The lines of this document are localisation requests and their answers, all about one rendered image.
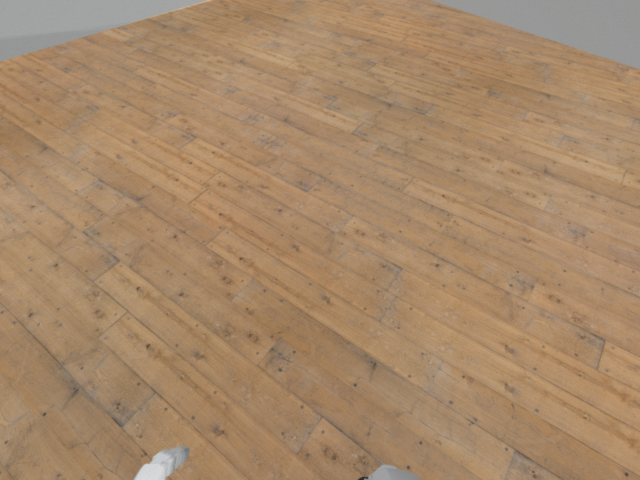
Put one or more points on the robot right shin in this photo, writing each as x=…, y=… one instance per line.
x=384, y=466

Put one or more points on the left robot hand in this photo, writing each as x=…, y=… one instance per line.
x=163, y=464

